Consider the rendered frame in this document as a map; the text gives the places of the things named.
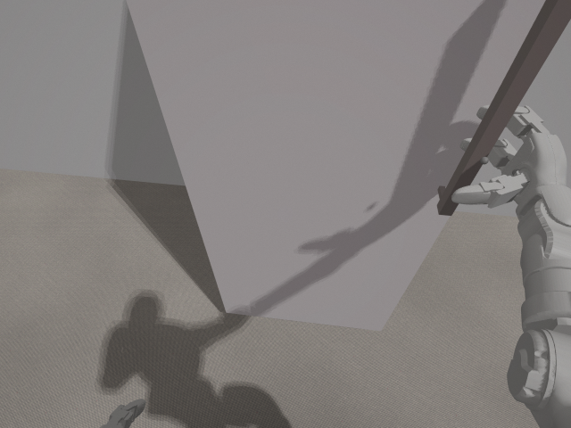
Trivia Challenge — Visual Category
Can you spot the right robot forearm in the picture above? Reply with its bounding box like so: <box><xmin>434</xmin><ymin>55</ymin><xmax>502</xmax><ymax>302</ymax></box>
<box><xmin>516</xmin><ymin>185</ymin><xmax>571</xmax><ymax>335</ymax></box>

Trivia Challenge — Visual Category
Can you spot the handle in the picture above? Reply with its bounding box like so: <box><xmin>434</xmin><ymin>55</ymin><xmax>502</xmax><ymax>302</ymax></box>
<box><xmin>437</xmin><ymin>0</ymin><xmax>571</xmax><ymax>216</ymax></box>

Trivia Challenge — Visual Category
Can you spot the fridge door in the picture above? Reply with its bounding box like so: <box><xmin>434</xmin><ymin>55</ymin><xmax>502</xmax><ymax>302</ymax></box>
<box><xmin>126</xmin><ymin>0</ymin><xmax>546</xmax><ymax>331</ymax></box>

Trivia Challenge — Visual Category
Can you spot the right robot upper arm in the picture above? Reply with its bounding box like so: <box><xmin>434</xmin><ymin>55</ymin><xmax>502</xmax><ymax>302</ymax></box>
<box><xmin>507</xmin><ymin>328</ymin><xmax>571</xmax><ymax>428</ymax></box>

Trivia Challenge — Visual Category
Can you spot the robot right hand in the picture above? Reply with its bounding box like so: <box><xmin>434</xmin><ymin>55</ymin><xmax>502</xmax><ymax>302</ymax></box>
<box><xmin>451</xmin><ymin>105</ymin><xmax>567</xmax><ymax>209</ymax></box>

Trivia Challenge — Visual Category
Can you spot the robot left hand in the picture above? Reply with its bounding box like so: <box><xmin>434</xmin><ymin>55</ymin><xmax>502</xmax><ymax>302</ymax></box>
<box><xmin>100</xmin><ymin>399</ymin><xmax>145</xmax><ymax>428</ymax></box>

